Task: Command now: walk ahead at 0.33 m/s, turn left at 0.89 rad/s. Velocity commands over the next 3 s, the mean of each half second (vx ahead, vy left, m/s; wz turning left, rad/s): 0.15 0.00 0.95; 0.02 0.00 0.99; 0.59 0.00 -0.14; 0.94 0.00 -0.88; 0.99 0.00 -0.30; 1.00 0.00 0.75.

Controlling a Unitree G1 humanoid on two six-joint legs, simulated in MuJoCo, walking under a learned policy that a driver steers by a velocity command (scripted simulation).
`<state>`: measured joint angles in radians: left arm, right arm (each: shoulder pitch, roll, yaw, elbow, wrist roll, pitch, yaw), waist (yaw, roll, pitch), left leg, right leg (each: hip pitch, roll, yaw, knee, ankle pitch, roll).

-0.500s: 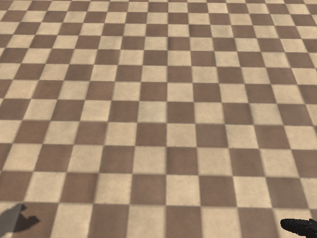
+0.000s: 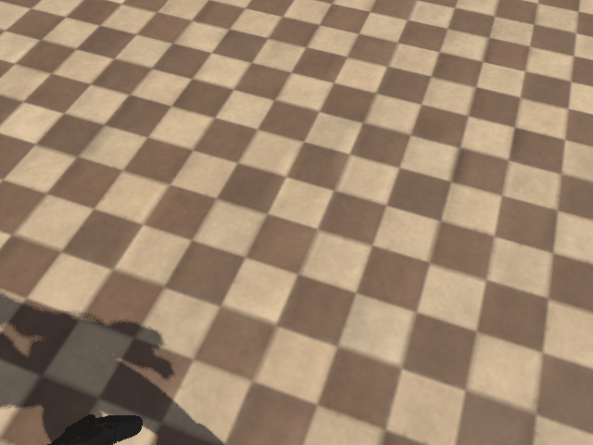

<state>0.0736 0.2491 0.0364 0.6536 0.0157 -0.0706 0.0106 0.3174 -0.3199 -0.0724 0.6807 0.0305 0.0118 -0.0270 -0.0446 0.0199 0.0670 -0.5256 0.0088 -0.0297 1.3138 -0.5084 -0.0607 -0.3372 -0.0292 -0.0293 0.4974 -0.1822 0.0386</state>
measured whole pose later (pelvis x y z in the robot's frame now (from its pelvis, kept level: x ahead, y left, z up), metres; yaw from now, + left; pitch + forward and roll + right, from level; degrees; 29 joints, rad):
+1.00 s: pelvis +0.23 -0.02 +0.01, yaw +57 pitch +1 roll -1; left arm 0.11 0.28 0.06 0.72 0.02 0.03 0.02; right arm 0.20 -0.32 -0.08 0.55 0.02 0.08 0.00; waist 0.02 0.02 0.08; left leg -0.50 0.11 0.00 0.91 -0.34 -0.10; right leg -0.21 -0.07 -0.21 0.39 -0.19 -0.01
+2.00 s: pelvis +0.56 +0.50 -0.02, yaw +22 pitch +2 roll +0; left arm 0.41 0.31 0.08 0.71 -0.03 -0.04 0.02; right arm 0.03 -0.29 -0.02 0.53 0.04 -0.14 0.00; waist 0.08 0.01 0.00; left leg -0.51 0.02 -0.14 0.52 -0.10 -0.08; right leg -0.05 0.11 0.32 0.63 -0.56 -0.07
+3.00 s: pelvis +1.34 +0.80 -0.04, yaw +39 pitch -2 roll -2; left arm 0.22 0.27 0.04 0.77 -0.02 -0.10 -0.01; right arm 0.26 -0.33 -0.08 0.68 0.03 -0.03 0.05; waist -0.04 0.01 0.08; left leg -0.54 -0.07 0.09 0.83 -0.28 0.18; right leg -0.08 -0.02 -0.02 1.31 -0.45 -0.01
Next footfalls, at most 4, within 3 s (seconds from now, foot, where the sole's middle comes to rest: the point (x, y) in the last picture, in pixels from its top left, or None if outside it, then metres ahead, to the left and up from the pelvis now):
0.22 left None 0.26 0.13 -0.77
0.62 right None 0.37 -0.06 -0.77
1.12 left None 0.12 0.08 -0.77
1.60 right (145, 426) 0.49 0.33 -0.77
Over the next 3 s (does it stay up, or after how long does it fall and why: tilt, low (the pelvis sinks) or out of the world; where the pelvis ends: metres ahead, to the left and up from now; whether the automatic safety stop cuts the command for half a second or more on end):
stays up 1.34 0.80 -0.04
